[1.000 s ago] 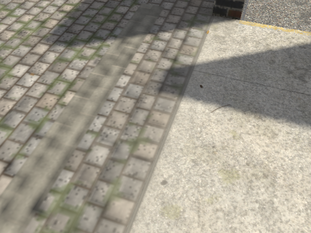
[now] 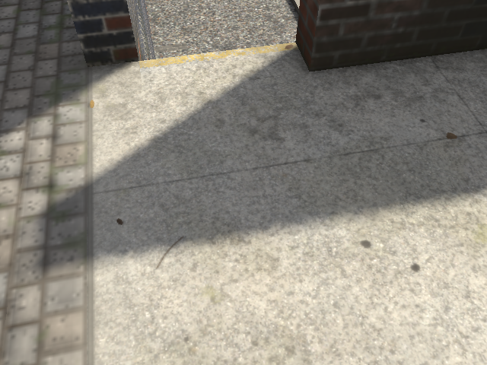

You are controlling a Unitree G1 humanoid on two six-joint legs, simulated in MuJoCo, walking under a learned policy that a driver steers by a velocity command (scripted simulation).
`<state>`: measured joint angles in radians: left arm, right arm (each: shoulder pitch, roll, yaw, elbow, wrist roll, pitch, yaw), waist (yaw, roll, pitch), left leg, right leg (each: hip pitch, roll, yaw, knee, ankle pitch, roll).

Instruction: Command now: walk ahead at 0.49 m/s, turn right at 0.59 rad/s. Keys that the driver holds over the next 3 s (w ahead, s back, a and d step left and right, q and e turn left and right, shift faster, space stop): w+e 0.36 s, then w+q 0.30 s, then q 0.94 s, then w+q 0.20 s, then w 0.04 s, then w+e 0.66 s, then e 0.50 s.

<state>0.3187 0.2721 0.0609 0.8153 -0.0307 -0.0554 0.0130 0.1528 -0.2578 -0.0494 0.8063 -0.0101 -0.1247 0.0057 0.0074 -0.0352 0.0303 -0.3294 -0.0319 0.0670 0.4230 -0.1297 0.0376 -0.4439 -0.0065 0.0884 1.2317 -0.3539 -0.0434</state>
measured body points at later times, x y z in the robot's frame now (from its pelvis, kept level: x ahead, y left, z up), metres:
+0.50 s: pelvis +0.26 -0.09 -0.01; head +0.30 -0.12 +0.44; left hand +0.48 +0.11 -0.10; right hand +0.26 -0.38 -0.14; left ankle +0.18 +0.09 -0.63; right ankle +0.30 -0.18 -0.74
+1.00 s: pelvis +0.50 -0.11 -0.02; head +0.55 -0.11 +0.43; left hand +0.63 +0.16 -0.13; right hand +0.65 -0.38 -0.12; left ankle +0.61 -0.05 -0.74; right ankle +0.35 -0.22 -0.64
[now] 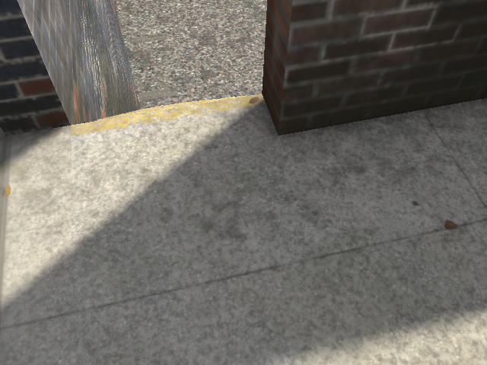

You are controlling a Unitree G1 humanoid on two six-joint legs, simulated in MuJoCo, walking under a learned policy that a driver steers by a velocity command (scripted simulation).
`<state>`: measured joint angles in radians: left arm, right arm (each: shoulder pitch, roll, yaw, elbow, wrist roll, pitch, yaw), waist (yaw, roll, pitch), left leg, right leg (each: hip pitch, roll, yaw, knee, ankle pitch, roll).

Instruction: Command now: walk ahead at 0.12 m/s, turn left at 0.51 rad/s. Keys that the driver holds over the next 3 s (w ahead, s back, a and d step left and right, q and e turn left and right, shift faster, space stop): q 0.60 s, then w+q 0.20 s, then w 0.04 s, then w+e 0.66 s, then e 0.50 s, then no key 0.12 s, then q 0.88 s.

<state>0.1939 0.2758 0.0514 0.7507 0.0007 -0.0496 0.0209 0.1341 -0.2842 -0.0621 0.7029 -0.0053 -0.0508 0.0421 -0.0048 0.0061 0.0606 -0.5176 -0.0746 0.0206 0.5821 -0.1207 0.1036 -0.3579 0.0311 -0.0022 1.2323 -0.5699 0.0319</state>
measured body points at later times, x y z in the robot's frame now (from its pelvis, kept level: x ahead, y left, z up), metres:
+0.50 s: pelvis +0.08 -0.05 +0.02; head +0.12 -0.06 +0.47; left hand +0.13 +0.26 -0.07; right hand +0.33 -0.27 -0.08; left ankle +0.08 +0.06 -0.68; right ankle +0.14 -0.17 -0.72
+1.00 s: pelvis +0.12 +0.02 +0.02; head +0.12 +0.05 +0.47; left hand +0.06 +0.32 -0.10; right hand +0.35 -0.15 -0.07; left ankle +0.02 +0.06 -0.72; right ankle +0.19 -0.12 -0.64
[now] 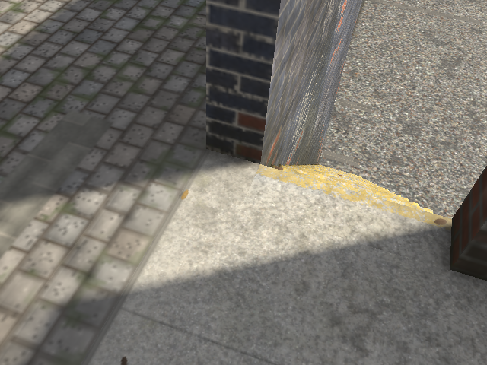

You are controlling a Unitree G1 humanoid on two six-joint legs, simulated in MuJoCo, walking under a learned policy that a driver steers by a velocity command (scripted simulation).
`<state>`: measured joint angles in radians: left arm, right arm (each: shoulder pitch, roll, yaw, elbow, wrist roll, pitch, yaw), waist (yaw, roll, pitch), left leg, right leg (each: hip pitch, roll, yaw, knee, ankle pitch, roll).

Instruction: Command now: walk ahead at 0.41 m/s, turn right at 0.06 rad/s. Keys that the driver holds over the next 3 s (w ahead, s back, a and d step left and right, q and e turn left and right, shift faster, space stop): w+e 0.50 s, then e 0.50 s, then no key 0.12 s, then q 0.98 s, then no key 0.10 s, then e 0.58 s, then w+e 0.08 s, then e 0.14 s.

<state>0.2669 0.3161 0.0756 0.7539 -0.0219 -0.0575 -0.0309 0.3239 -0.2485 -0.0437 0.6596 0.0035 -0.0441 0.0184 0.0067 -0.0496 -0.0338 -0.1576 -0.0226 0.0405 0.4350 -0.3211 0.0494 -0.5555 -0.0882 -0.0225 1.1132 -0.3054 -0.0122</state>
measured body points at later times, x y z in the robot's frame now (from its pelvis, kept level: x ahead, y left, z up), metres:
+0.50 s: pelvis +0.25 -0.05 -0.01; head +0.29 -0.05 +0.44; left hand +0.46 +0.18 -0.11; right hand +0.31 -0.34 -0.11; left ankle +0.20 +0.12 -0.64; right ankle +0.29 -0.12 -0.74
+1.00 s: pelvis +0.45 -0.05 -0.01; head +0.50 -0.06 +0.44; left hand +0.72 +0.13 -0.11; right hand +0.46 -0.36 -0.09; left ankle +0.59 +0.00 -0.74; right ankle +0.37 -0.14 -0.66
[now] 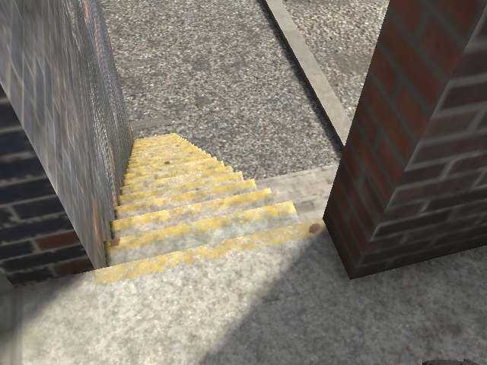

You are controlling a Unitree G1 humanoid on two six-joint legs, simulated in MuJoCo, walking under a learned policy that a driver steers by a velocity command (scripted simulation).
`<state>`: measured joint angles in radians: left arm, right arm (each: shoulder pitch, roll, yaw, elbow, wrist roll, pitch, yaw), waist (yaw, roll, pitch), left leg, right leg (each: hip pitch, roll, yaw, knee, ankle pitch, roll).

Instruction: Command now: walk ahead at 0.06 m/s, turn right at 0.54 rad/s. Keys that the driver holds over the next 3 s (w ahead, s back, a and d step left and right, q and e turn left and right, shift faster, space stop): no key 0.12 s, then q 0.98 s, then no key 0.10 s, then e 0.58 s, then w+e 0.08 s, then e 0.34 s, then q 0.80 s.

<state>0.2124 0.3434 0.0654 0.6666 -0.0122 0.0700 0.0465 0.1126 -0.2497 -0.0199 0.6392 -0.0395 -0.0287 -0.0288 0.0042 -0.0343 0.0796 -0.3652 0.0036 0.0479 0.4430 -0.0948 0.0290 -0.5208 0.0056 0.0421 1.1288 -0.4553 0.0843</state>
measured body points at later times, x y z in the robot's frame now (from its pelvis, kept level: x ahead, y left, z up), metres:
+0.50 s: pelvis +0.04 -0.02 +0.00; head +0.06 -0.03 +0.45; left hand +0.17 +0.25 -0.09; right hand +0.18 -0.29 -0.11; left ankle +0.01 +0.09 -0.69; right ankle +0.02 -0.14 -0.73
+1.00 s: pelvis +0.07 +0.03 +0.01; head +0.09 +0.04 +0.46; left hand +0.11 +0.34 -0.09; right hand +0.32 -0.18 -0.07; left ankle +0.03 +0.11 -0.73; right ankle +0.11 -0.12 -0.69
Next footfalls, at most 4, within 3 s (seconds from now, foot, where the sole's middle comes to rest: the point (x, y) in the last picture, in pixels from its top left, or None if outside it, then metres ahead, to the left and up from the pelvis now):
0.20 right None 0.06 -0.14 -0.77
0.60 left None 0.07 0.12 -0.77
1.14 right None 0.16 -0.09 -0.77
1.40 left None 0.02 0.11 -0.77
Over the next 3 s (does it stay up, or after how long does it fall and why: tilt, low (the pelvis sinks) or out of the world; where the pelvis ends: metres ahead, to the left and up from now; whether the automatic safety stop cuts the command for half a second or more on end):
stays up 0.17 0.01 0.01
